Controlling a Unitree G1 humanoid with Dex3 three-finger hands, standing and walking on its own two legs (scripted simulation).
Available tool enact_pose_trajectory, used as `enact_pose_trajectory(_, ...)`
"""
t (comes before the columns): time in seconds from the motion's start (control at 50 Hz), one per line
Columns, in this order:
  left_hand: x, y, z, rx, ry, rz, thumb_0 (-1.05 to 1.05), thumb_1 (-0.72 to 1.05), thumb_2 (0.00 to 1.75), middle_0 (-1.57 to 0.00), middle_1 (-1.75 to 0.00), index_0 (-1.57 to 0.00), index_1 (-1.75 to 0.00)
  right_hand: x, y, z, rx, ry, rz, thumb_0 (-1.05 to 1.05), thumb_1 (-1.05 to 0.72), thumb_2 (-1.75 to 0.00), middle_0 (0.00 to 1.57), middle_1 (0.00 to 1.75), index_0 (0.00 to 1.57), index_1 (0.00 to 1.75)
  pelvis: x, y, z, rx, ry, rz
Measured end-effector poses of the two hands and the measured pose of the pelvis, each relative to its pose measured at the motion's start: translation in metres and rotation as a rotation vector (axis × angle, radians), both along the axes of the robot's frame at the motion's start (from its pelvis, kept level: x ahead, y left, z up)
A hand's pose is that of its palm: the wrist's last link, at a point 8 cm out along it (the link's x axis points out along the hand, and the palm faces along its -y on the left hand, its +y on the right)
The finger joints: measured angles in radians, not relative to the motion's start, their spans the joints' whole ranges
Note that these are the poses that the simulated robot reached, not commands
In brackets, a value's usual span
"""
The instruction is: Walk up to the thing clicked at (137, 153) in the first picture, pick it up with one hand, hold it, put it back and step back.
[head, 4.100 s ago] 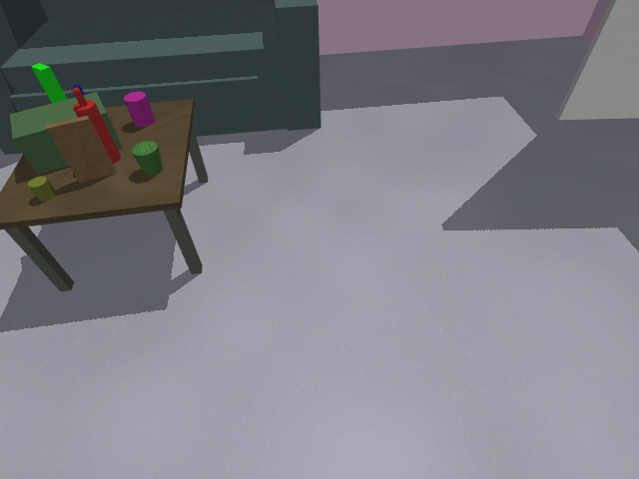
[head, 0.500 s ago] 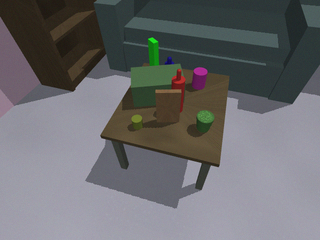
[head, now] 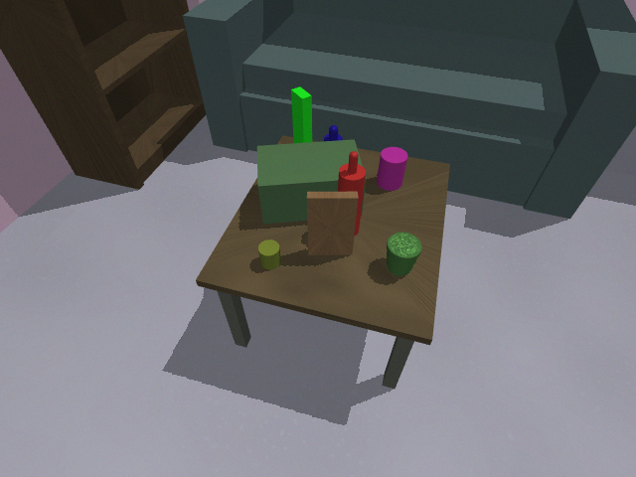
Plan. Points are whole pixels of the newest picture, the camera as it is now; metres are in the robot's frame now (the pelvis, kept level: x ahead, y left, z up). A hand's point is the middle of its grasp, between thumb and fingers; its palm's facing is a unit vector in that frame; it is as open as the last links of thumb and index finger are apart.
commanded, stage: walk up
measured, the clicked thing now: (401, 256) +0.70 -0.21 -0.32
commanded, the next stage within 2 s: stand in 0.46 s
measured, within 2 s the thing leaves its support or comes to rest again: neither
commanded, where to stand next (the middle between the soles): +0.05 -0.03 m, yaw +3 degrees
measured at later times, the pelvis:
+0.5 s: pelvis +0.01 +0.00 +0.01, yaw +0 degrees
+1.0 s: pelvis +0.01 +0.02 +0.01, yaw +1 degrees
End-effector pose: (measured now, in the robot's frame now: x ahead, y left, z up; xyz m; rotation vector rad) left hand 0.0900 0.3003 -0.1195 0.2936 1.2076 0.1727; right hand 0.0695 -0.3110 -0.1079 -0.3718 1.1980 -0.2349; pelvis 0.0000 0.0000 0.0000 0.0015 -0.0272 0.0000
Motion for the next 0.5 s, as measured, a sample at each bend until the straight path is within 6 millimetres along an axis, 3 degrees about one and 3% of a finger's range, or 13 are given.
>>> enact_pose_trajectory(0.26, -0.006, 0.005, 0.001, 0.004, 0.032, 0.018, 0.01, 0.90, 0.90, -0.20, -0.30, -0.20, -0.30, 0.018, 0.008, 0.003, 0.012, -0.021, 0.005, 0.01, -0.91, -0.90, 0.20, 0.30, 0.20, 0.30, 0.006, 0.004, 0.004, -0.002, -0.001, -0.003)
enact_pose_trajectory(0.5, -0.006, 0.003, 0.002, 0.003, 0.043, 0.017, 0.01, 0.90, 0.90, -0.20, -0.30, -0.20, -0.30, 0.018, 0.010, 0.002, 0.023, -0.001, -0.008, 0.01, -0.91, -0.90, 0.20, 0.30, 0.20, 0.30, 0.010, 0.005, 0.006, -0.005, 0.001, 0.000)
